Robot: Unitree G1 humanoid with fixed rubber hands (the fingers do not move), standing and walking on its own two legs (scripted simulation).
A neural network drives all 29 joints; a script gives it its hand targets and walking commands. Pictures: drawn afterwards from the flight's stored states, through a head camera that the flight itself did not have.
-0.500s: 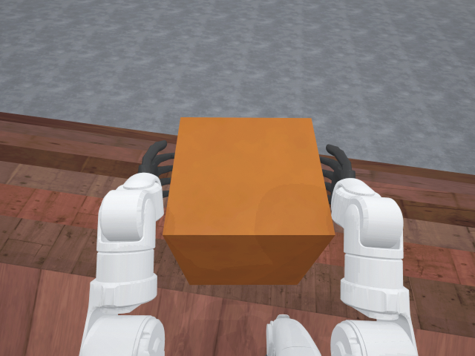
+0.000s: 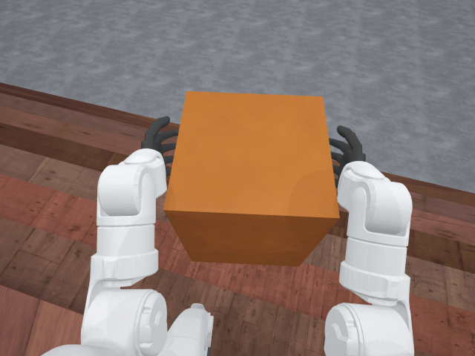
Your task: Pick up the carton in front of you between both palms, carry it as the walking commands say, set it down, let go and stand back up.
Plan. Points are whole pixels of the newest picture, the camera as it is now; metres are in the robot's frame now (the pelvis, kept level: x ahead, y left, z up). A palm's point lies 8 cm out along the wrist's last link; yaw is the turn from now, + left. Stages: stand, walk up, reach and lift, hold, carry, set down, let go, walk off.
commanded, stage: carry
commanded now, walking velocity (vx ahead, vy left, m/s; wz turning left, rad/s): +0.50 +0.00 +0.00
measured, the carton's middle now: (249, 189) +0.37 +0.02 +0.04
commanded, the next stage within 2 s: none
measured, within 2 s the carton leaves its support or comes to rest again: neither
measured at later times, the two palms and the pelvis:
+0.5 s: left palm (192, 117) +0.70 +0.20 -0.14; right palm (295, 130) +0.67 -0.09 -0.13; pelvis +0.34 +0.09 -0.22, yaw -1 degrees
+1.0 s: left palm (184, 85) +1.05 +0.32 -0.32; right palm (257, 90) +1.06 +0.02 -0.33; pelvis +0.72 +0.15 -0.42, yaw +0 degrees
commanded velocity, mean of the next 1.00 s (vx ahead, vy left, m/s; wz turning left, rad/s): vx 0.50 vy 0.00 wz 0.00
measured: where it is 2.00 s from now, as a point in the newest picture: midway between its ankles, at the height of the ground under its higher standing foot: (227, 180)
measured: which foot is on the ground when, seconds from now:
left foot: up 0.00-0.22, down 0.24-0.66, up 0.68-1.00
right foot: down 0.00-0.24, up 0.26-0.64, down 0.66-1.00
